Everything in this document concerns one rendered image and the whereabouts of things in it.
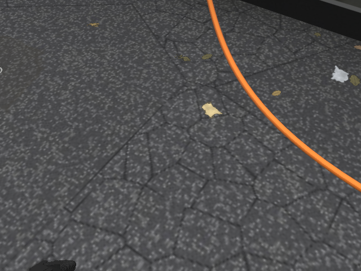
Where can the left robot hand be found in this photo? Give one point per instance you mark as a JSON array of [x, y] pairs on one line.
[[61, 265]]

